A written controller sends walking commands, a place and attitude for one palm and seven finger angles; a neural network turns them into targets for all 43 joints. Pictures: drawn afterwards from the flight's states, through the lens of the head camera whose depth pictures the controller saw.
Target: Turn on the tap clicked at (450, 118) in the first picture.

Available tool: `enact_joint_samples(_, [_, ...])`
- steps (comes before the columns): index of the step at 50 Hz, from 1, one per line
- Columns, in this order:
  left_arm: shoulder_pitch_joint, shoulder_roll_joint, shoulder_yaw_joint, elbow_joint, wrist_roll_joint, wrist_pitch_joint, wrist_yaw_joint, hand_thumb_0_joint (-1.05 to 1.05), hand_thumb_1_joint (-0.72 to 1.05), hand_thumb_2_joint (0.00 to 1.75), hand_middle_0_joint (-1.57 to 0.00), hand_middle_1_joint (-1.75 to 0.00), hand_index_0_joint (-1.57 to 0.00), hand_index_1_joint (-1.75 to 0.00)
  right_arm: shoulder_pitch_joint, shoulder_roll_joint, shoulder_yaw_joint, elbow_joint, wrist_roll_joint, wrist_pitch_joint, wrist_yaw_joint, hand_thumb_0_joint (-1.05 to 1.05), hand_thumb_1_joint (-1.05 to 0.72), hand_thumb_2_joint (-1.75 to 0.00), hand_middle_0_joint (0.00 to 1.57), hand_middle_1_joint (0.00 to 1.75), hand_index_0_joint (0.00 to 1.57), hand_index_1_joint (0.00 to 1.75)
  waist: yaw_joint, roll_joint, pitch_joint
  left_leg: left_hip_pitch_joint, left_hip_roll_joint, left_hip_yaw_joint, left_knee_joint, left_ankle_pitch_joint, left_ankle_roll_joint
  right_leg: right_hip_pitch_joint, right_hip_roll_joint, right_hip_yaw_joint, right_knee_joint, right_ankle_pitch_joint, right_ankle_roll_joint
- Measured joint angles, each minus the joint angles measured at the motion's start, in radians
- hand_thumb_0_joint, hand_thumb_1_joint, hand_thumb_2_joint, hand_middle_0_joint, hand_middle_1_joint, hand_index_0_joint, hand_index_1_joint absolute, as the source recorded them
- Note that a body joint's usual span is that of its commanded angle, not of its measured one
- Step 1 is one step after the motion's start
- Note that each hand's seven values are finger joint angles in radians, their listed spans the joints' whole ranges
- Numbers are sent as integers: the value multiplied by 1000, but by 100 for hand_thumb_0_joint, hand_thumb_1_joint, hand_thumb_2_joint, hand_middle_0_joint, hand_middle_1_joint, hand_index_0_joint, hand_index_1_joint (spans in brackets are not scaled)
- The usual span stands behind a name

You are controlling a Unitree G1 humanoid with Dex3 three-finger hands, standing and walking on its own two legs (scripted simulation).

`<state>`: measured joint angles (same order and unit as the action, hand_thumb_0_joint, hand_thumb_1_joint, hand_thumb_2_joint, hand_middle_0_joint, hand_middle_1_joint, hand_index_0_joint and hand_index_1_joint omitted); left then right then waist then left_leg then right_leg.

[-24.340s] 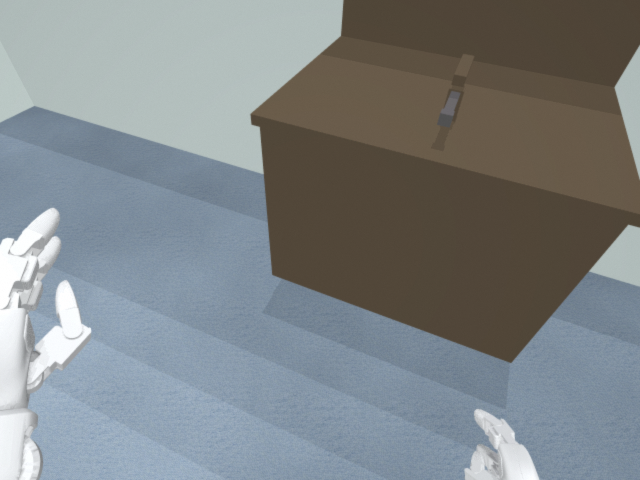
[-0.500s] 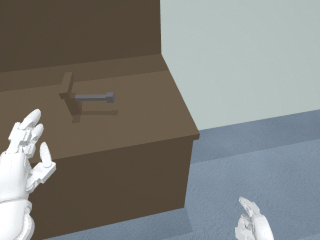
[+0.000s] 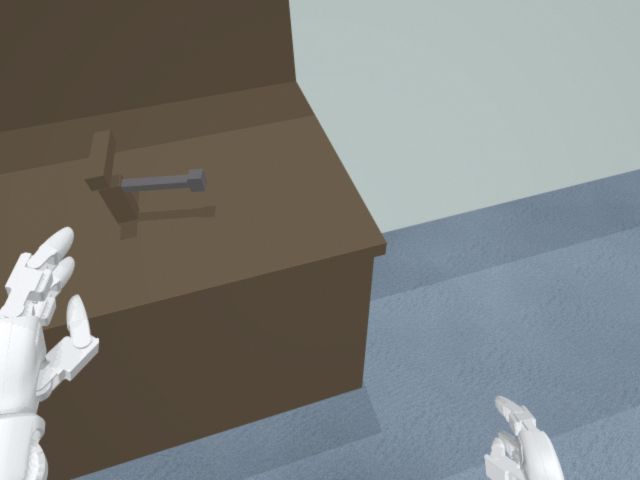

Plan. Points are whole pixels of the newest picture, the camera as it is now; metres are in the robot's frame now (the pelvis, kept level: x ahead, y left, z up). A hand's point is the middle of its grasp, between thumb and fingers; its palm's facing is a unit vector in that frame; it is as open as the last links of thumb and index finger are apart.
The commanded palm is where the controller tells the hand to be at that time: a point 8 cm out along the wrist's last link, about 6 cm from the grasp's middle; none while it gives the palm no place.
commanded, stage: step back with the hand held close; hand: left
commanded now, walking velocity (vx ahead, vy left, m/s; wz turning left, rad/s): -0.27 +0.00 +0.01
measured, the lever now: (197, 180) +0.57 +0.26 +0.06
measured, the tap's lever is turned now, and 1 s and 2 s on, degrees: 77 77 77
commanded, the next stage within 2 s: stop stepping back and stand still in 0.94 s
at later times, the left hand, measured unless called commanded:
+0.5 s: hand out of the picture +0.12 +0.27 +0.16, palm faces +0.50 -0.75 -0.43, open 7.5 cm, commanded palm +0.06 +0.30 +0.17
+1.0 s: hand out of the picture +0.04 +0.21 +0.16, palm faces +0.41 -0.84 -0.34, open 7.5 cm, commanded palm -0.02 +0.26 +0.17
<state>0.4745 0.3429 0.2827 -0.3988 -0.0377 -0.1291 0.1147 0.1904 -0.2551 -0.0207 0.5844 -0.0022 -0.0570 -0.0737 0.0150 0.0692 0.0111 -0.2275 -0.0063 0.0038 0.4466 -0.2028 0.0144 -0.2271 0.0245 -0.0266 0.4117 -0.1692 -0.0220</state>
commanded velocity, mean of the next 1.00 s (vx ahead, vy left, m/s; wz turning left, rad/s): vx -0.34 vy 0.00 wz -0.04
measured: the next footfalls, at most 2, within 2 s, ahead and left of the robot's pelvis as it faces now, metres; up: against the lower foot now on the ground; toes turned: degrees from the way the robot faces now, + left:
right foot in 0.96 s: -0.25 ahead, -0.10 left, +0.00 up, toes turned -4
left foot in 1.18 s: -0.19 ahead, +0.10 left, +0.00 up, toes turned +1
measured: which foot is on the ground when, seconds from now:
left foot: down 0.00-0.96, up 0.98-1.00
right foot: down 0.00-0.68, up 0.70-0.94, down 0.96-1.00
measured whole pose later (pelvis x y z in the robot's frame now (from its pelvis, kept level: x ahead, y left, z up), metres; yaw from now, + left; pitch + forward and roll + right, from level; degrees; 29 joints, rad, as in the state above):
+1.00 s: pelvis -0.19 -0.02 -0.02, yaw -2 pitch +3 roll -1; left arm 0.38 0.32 0.31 -0.51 -0.05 -0.15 0.17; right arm 0.11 -0.16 0.02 0.65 -0.02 -0.11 -0.04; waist 0.05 0.03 0.00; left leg -0.54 0.08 0.06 0.52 -0.13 -0.03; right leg -0.13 0.07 0.02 0.49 -0.43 -0.05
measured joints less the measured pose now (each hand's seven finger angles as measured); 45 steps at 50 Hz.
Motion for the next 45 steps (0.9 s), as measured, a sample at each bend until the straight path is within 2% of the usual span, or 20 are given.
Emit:
enact_joint_samples(6, [7, 29, 27, -31, 0, -3, 16, 2, 89, 90, -21, -30, -21, -31, -4, 3, -4, -12, 2, 19, -10, 2, -91, -89, 20, 30, 20, 30, 3, -6, 0, -37, -10, 10, 24, 13, 11, -40, -11, 8, 29, 12, 11])
enact_joint_samples(11, [-7, 17, 35, -17, 5, -14, 32, 2, 89, 90, -21, -30, -21, -31, -8, 7, 6, -17, 6, 19, -11, 2, -91, -89, 20, 30, 20, 30, 5, -2, -6, -79, -11, 9, 53, 24, 21, -69, -12, 7, 33, 37, 18])
enact_joint_samples(16, [-24, -3, 27, -11, 29, -26, 41, 2, 89, 90, -21, -30, -21, -31, 1, 15, 19, -20, 2, 8, -14, 2, -91, -89, 20, 30, 20, 30, 6, -12, 1, -115, -14, 7, 79, 28, 33, -102, -10, 12, 60, 23, 31])
enact_joint_samples(20, [-59, 7, 38, -22, 54, -36, 42, 2, 89, 90, -21, -30, -21, -31, 21, 30, 20, -26, -3, -8, -14, 2, -90, -89, 20, 30, 20, 30, -8, -36, 18, -141, -27, -2, 105, 32, 39, -120, 5, 47, 128, 12, 40])
enact_joint_samples(23, [-71, 4, 57, -41, 62, -51, 39, 2, 89, 90, -21, -30, -21, -31, 25, 32, 17, -19, -8, -16, -9, 2, -90, -89, 20, 30, 20, 30, -8, -37, 26, -170, -20, 4, 149, 22, 40, -135, 7, 45, 171, -17, 19])
enact_joint_samples(26, [-48, -2, 77, -65, 53, -62, 39, 2, 89, 90, -21, -30, -21, -31, 14, 34, 11, -4, -9, -20, 0, 2, -90, -89, 20, 30, 20, 30, -2, -33, 26, -202, -11, 10, 200, -67, 30, -152, 9, 39, 181, -8, 14])
enact_joint_samples(29, [-28, -5, 66, -94, 32, -54, 45, 2, 89, 90, -21, -30, -21, -31, 0, 35, 4, 17, -8, -19, 8, 2, -90, -89, 20, 30, 20, 30, 8, -50, 21, -234, -20, 10, 274, -162, 0, -170, 2, 47, 168, 16, 11])
enact_joint_samples(32, [-26, -3, 44, -114, 21, -43, 47, 2, 89, 90, -21, -30, -21, -31, -3, 32, 9, 21, -7, -14, 10, 2, -90, -89, 20, 30, 20, 30, 4, -70, 7, -188, -16, 11, 237, -156, -3, -194, -8, 51, 159, 41, 21])
enact_joint_samples(33, [-34, 3, 40, -118, 18, -42, 48, 2, 89, 90, -21, -30, -21, -31, -5, 30, 10, 16, -6, -16, 7, 2, -90, -89, 20, 30, 20, 30, -4, -75, 7, -188, -16, 11, 204, -95, 5, -211, -13, 47, 168, 45, 25])
enact_joint_samples(35, [-61, 17, 45, -115, 20, -39, 50, 2, 89, 90, -21, -30, -21, -31, -20, 29, 10, 5, -9, -22, -3, 2, -90, -89, 20, 30, 20, 30, -5, -76, 35, -204, -11, 17, 199, 27, 20, -245, -2, 57, 241, -28, 34])
enact_joint_samples(38, [-79, 28, 75, -86, 29, -36, 52, 2, 88, 90, -21, -30, -21, -31, -32, 53, 0, 11, -21, -40, 0, 2, -91, -89, 20, 30, 20, 30, -5, -63, 48, -213, 6, 15, 188, 41, 29, -283, 54, 88, 556, -160, 47])
enact_joint_samples(40, [-78, 28, 93, -88, 23, -27, 54, 2, 88, 90, -21, -30, -21, -31, -23, 73, -1, 21, -24, -52, 8, 2, -91, -89, 20, 30, 20, 30, 1, -56, 29, -220, 21, 12, 149, 67, 25, -250, 74, 83, 670, -198, 50])
enact_joint_samples(41, [-74, 26, 99, -95, 18, -24, 58, 2, 88, 90, -21, -30, -21, -31, -20, 82, 1, 28, -24, -58, 13, 2, -91, -89, 20, 30, 20, 30, 9, -57, 17, -222, 29, 17, 125, 86, 21, -218, 72, 76, 673, -220, 49])
enact_joint_samples(43, [-61, 13, 100, -116, 6, -18, 69, 2, 89, 90, -21, -30, -21, -31, -16, 95, 10, 41, -22, -65, 24, 2, -90, -89, 20, 30, 20, 30, 25, -62, -6, -226, 45, 33, 72, 126, 8, -131, 57, 60, 585, -265, 41])
enact_joint_samples(45, [-59, -8, 86, -128, -5, -13, 75, 2, 89, 90, -21, -30, -20, -31, -22, 102, 22, 48, -23, -71, 30, 2, -90, -89, 20, 30, 20, 30, 35, -62, -23, -235, 59, 50, 21, 166, -2, -36, 43, 48, 435, -299, 29])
